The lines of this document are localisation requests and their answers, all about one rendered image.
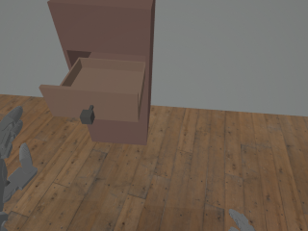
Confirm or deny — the drawer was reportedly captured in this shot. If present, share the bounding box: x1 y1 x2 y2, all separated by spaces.
38 57 145 122

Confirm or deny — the robot left hand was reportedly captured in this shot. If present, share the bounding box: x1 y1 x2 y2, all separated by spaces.
0 105 38 212

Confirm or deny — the handle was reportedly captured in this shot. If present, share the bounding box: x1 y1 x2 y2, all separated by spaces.
79 105 95 125

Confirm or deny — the robot right hand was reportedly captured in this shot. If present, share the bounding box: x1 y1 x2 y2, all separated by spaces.
228 209 255 231

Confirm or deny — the cabinet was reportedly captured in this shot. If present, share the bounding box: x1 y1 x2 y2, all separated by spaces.
47 0 156 145

